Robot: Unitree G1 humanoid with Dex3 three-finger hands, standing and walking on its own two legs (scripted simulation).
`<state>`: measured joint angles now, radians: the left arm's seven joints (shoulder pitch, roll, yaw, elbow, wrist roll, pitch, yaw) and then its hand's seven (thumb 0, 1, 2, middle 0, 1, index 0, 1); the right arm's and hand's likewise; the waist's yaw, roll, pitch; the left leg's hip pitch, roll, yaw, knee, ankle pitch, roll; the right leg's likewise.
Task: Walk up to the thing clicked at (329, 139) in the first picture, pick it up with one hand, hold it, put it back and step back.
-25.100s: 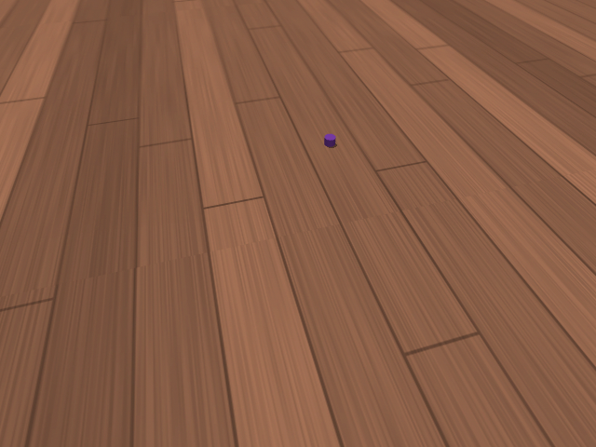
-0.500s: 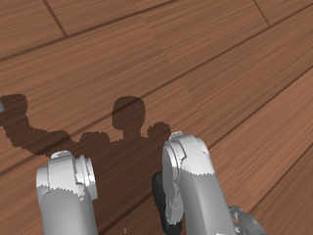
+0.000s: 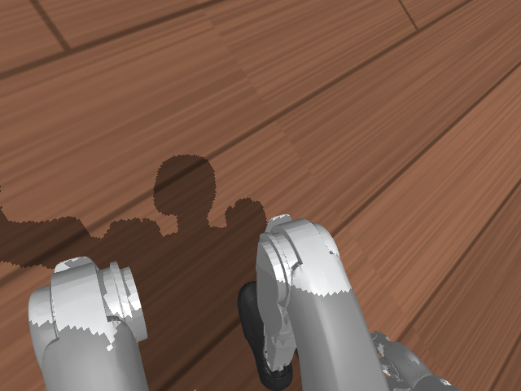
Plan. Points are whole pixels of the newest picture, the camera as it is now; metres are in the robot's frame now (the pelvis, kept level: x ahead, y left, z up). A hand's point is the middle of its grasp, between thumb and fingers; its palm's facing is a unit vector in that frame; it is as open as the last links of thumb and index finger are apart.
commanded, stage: rest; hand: left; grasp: from above
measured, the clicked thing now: out of the picture +0.40 +0.38 -0.25
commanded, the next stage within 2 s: open in 0.50 s
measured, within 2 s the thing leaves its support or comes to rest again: rests again in 0.18 s
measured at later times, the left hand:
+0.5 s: hand out of the picture +0.39 +0.36 -0.24, palm faces -0.45 -0.18 -0.88, open 6.6 cm
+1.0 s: hand out of the picture +0.39 +0.36 -0.24, palm faces -0.46 -0.18 -0.87, open 10.8 cm
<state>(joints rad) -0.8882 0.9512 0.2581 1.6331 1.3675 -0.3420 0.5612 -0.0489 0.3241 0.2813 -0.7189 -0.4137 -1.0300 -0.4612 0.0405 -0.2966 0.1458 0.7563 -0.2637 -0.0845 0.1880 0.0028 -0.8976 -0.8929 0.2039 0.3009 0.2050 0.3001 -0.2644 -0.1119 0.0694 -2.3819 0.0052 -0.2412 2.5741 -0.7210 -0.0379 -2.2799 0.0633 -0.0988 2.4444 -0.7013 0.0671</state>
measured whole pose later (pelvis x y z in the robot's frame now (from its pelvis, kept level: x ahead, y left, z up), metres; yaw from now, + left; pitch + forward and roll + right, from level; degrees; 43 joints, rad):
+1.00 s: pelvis +0.00 +0.01 +0.00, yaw -2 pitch +26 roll -14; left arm -0.91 1.03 0.21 1.73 1.34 -0.32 0.63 0.00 -0.01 0.56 -0.48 -0.65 -0.52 -0.62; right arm 0.03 -0.33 0.25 0.73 -0.31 -0.18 0.24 0.00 -0.89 -0.89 0.20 0.30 0.21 0.30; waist -0.31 -0.14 0.12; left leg -2.36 0.01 -0.28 2.61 -0.73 -0.02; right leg -2.24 0.08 -0.13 2.44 -0.69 0.07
